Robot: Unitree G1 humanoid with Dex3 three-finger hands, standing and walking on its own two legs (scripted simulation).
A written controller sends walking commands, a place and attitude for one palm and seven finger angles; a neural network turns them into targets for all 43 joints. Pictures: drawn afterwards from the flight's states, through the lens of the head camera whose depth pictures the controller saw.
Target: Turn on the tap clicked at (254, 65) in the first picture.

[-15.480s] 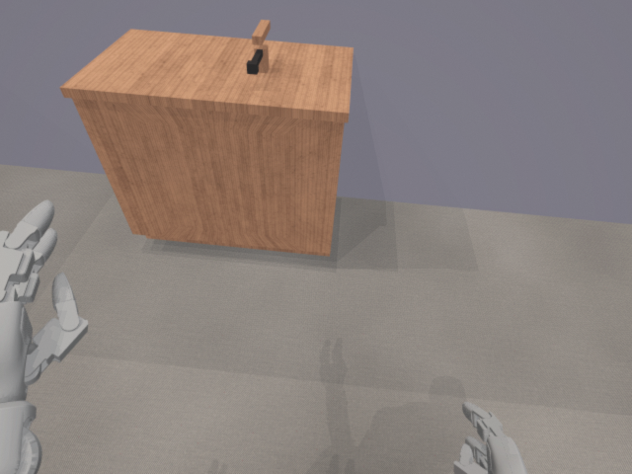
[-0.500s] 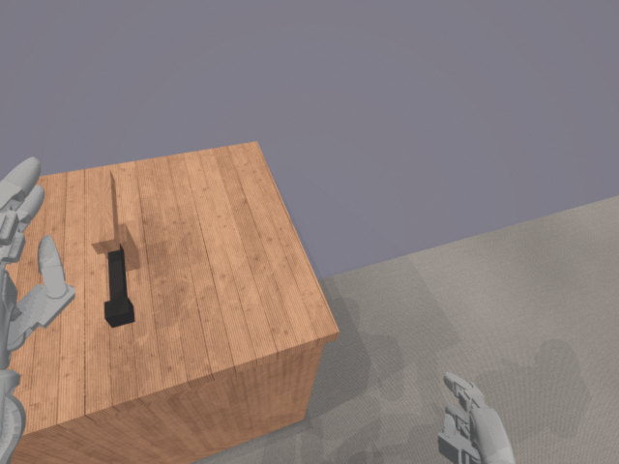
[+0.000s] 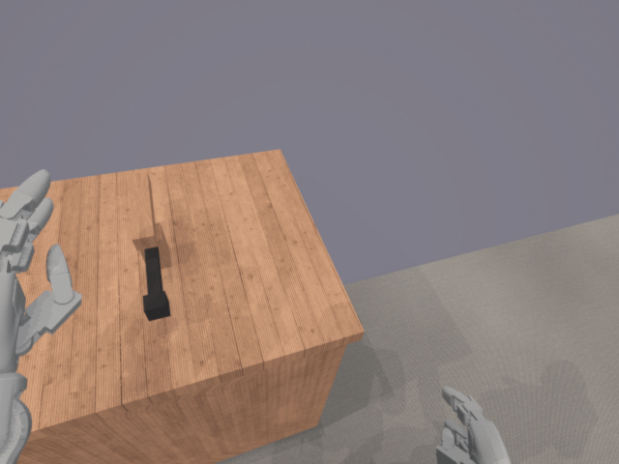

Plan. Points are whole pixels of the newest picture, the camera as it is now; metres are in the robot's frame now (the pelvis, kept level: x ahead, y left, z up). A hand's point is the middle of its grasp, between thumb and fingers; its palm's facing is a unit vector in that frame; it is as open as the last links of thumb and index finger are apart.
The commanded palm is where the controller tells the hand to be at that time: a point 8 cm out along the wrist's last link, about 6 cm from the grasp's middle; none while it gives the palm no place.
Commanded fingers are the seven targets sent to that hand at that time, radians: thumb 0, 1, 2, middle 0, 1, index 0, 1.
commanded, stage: come to a stop and stand still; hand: left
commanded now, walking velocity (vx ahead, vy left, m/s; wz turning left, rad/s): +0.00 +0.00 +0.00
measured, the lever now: (156, 306) +0.30 +0.24 +0.01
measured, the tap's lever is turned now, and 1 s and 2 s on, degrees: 0 0 0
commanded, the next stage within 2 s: look again from close up in 0.16 s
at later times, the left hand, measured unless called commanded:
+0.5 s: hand (86, 311) +0.21 +0.23 +0.16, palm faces +0.38 -0.85 -0.36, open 7.5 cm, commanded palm +0.15 +0.27 +0.17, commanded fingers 0.00 0.90 0.90 -0.20 -0.30 -0.20 -0.30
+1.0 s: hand (125, 305) +0.22 +0.20 +0.16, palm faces +0.36 -0.86 -0.37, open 7.5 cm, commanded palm +0.16 +0.24 +0.17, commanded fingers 0.00 0.90 0.90 -0.20 -0.30 -0.20 -0.30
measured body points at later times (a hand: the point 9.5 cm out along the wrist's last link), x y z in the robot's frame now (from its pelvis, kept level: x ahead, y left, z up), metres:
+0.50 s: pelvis -0.01 -0.01 +0.00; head -0.01 +0.01 +0.45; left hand +0.18 +0.28 +0.18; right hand +0.16 -0.24 -0.07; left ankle +0.01 +0.05 -0.74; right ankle -0.01 -0.15 -0.74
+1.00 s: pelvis -0.01 -0.04 +0.00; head +0.01 -0.02 +0.45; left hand +0.19 +0.25 +0.18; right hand +0.17 -0.26 -0.07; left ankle +0.01 +0.05 -0.74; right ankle -0.01 -0.15 -0.74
